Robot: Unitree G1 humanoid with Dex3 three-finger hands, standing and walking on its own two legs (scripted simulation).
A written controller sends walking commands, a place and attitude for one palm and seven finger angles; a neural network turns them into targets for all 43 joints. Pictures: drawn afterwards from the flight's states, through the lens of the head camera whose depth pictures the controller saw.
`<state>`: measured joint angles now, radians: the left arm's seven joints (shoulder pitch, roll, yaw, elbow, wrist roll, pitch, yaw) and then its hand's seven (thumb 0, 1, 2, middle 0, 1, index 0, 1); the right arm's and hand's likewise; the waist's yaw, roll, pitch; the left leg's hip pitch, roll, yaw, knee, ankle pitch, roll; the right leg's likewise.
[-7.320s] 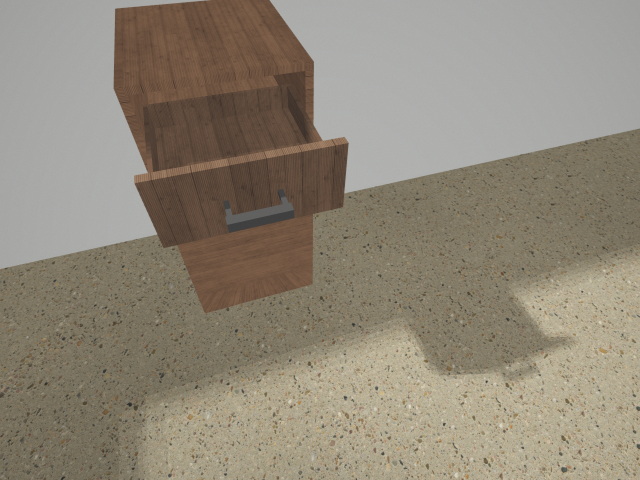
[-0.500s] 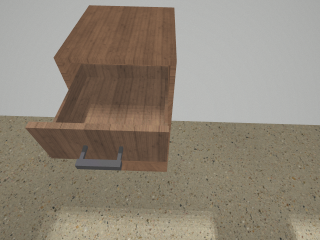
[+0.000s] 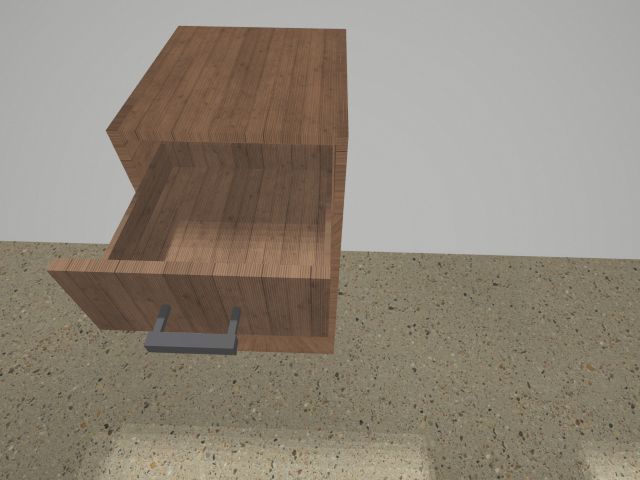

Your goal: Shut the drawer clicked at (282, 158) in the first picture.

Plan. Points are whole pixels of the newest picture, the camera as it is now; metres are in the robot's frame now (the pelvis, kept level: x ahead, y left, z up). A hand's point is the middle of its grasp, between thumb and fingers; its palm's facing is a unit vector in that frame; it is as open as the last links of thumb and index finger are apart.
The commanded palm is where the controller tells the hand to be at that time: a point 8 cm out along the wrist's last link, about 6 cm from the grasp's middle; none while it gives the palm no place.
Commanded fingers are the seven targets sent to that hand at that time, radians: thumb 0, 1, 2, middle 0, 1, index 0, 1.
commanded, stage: come to a stop and stand still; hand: left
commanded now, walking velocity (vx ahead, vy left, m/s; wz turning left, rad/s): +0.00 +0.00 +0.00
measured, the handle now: (196, 328) +0.30 +0.20 -0.01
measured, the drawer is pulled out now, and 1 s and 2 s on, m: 0.28 0.28 0.28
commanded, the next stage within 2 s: look again from close up in 1.06 s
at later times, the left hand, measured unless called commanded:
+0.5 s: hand out of the picture +0.05 +0.18 -0.16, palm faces -0.01 -0.98 -0.21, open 7.3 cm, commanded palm none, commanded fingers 0.00 0.90 0.90 -0.20 -0.30 -0.20 -0.30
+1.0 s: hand out of the picture +0.02 +0.16 -0.17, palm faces +0.02 -0.99 -0.15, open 7.4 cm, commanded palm none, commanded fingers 0.00 0.90 0.90 -0.20 -0.30 -0.20 -0.30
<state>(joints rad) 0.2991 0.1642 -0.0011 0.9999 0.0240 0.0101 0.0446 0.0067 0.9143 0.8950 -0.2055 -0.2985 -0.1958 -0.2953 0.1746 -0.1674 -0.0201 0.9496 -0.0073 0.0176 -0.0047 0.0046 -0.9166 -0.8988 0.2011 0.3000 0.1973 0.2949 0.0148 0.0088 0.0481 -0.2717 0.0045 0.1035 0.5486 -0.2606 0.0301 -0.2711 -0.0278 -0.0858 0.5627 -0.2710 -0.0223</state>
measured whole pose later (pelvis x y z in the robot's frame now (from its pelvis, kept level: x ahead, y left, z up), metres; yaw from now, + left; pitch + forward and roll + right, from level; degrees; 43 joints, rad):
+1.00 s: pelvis +0.04 +0.01 +0.01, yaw +0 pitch -2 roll +0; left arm 0.32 0.12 -0.03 1.12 0.01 -0.01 0.04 0.00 0.91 0.90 -0.20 -0.30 -0.19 -0.30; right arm 0.27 -0.15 0.02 1.14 -0.01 -0.02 -0.03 0.01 -0.92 -0.90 0.20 0.30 0.20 0.29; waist 0.01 -0.01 0.04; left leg -0.13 -0.01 0.11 0.40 -0.25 0.04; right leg -0.13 -0.03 -0.08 0.42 -0.26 0.00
